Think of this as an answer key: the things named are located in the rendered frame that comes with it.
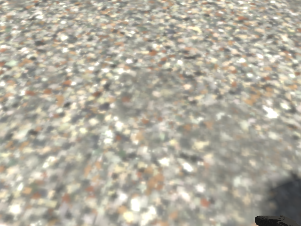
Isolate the right robot hand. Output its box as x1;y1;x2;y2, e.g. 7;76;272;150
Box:
255;215;300;226

